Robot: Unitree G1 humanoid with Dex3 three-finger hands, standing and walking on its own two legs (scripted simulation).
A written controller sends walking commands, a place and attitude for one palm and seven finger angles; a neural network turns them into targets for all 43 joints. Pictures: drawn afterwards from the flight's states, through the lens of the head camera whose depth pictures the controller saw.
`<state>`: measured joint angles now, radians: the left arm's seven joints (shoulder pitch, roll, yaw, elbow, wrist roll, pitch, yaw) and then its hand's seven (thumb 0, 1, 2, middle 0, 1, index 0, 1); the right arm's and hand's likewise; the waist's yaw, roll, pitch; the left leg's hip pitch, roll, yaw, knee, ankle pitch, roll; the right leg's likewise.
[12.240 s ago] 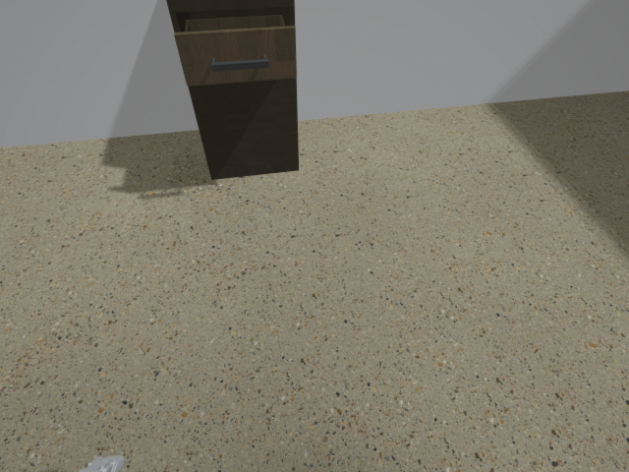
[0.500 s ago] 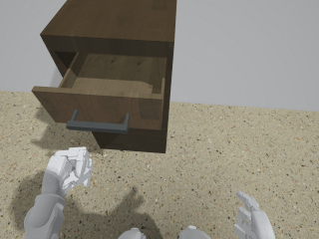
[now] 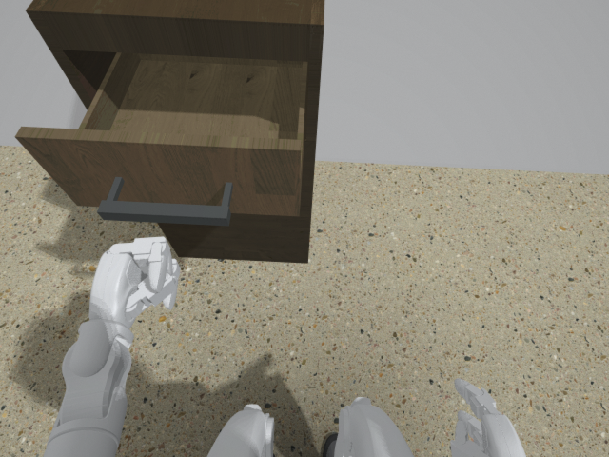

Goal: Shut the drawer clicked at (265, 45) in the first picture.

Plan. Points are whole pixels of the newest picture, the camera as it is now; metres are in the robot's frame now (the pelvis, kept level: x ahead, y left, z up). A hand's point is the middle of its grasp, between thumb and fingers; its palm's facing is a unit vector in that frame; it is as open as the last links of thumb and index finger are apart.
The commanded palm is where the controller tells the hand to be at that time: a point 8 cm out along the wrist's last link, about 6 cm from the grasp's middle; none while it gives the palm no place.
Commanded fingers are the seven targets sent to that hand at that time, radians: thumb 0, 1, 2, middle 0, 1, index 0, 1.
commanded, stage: bring the fist close to the handle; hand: left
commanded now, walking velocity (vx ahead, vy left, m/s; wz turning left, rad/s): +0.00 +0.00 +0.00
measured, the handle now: (169, 200) +0.47 +0.22 +0.00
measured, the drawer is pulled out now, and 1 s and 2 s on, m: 0.19 0.19 0.09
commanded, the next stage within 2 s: push the drawer shut in 0.70 s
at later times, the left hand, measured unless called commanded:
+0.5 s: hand (183, 267) +0.36 +0.18 -0.01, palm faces -0.06 -1.00 -0.03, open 3.3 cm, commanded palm +0.34 +0.23 +0.00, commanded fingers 0.00 0.90 0.90 -1.40 -1.60 -1.40 -1.60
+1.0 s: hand (180, 261) +0.37 +0.18 +0.00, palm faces -0.02 -1.00 -0.04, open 3.3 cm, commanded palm +0.35 +0.23 +0.00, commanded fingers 0.00 0.90 0.90 -1.40 -1.60 -1.40 -1.60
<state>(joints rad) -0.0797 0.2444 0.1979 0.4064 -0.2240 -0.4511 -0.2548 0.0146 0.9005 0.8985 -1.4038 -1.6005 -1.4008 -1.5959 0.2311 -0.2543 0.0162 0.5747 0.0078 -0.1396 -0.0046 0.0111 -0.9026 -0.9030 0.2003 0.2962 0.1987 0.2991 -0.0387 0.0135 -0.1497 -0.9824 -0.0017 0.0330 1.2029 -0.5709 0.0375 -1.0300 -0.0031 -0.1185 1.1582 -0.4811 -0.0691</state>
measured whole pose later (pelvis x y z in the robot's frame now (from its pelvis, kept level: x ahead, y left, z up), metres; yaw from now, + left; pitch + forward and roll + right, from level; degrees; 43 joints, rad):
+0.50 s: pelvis -0.01 +0.02 -0.02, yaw -1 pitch +24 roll -2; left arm -0.23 0.24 0.19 0.51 -0.19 -0.47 -0.21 0.02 0.90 0.90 -1.40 -1.60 -1.40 -1.60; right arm 0.22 -0.26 0.01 0.58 0.00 -0.06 0.01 0.01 -0.90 -0.90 0.20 0.30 0.20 0.30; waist -0.05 0.02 -0.17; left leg -1.14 0.00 0.05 1.32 -0.60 0.06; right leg -1.18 -0.01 -0.11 1.26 -0.50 -0.05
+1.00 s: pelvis -0.01 +0.01 -0.02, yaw +0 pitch +24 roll -2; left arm -0.28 0.26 0.20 0.58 -0.18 -0.49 -0.20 0.01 0.90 0.90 -1.41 -1.60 -1.40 -1.60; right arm 0.20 -0.26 0.02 0.58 0.00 -0.04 0.00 0.01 -0.90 -0.90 0.20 0.30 0.20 0.30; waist -0.05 0.01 -0.17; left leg -1.13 0.00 0.03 1.31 -0.60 0.06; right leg -1.17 -0.01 -0.12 1.25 -0.50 -0.06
